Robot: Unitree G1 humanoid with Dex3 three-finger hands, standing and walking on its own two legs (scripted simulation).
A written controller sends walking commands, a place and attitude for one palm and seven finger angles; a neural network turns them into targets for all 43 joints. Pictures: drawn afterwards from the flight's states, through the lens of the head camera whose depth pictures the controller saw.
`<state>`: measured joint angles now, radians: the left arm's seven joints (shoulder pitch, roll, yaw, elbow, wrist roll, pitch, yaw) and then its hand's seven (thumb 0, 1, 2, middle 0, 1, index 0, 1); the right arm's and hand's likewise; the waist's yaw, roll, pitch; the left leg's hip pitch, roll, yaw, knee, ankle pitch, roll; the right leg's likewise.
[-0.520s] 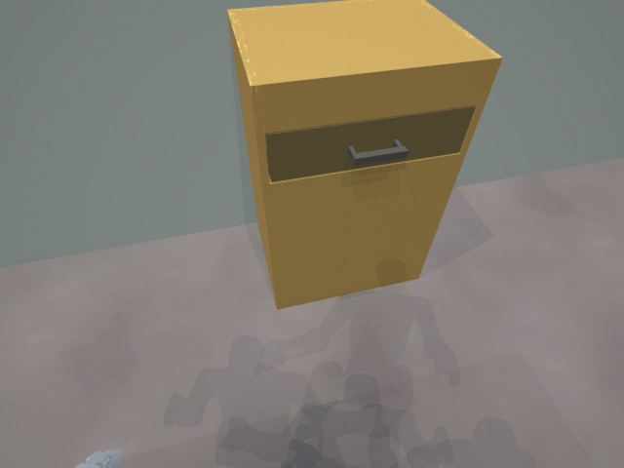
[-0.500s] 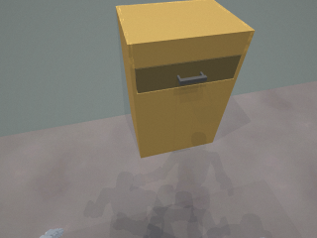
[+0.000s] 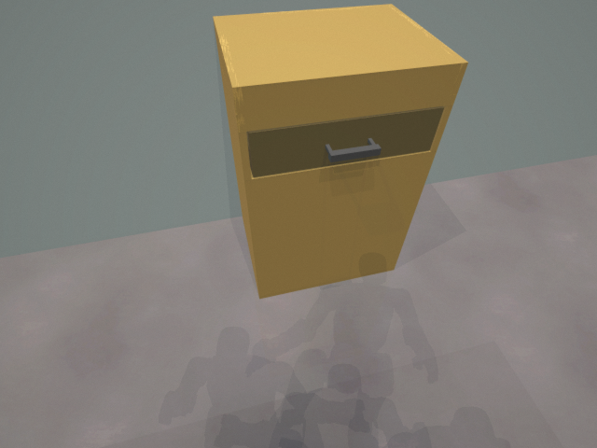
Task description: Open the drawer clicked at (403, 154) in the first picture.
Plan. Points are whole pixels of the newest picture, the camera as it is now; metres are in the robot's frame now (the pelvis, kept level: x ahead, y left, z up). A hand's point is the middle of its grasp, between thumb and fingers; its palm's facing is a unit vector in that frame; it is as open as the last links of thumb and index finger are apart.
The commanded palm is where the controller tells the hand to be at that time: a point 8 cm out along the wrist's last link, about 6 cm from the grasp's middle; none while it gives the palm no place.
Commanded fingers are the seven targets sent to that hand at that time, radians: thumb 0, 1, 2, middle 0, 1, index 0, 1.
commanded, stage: stand and wait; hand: left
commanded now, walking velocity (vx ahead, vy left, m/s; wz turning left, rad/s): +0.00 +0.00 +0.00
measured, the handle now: (352, 148) +0.84 -0.09 -0.09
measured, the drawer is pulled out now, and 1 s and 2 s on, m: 0.00 0.00 0.00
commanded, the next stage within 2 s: look at it before walking up in 0.38 s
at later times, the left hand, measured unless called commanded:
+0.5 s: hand out of the picture +0.07 +0.24 -0.15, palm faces -0.02 -0.95 -0.32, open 7.4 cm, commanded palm none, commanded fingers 0.00 0.90 0.90 -0.20 -0.30 -0.20 -0.30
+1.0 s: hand out of the picture +0.05 +0.24 -0.16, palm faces -0.02 -0.95 -0.32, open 7.4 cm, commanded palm none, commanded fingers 0.00 0.90 0.90 -0.20 -0.30 -0.20 -0.30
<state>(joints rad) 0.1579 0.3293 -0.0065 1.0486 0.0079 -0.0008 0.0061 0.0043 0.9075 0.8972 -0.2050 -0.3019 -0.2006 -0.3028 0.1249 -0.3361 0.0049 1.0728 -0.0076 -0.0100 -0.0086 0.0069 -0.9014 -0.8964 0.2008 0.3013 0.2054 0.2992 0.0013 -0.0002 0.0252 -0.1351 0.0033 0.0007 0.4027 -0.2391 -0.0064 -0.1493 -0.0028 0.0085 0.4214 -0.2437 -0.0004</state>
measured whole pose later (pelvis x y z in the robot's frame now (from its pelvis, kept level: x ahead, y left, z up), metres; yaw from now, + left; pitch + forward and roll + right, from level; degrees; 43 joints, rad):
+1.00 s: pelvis -0.01 +0.00 +0.00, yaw +0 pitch -2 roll +0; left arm 0.17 0.31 -0.01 1.09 0.01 -0.01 0.01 0.00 0.91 0.90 -0.20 -0.30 -0.20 -0.30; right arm 0.14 -0.32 0.01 1.12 0.00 -0.01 -0.01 0.01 -0.90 -0.90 0.20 0.30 0.20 0.30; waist 0.00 0.00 0.02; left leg -0.13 0.01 0.00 0.35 -0.20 -0.01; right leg -0.14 0.00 0.01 0.36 -0.20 0.00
